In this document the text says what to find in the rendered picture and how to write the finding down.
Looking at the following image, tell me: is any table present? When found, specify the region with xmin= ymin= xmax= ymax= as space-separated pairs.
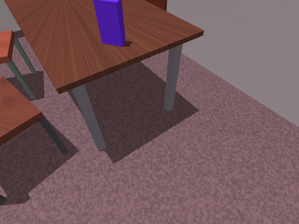
xmin=4 ymin=0 xmax=204 ymax=151

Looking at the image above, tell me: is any carton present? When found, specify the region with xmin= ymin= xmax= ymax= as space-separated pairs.
xmin=93 ymin=0 xmax=126 ymax=47

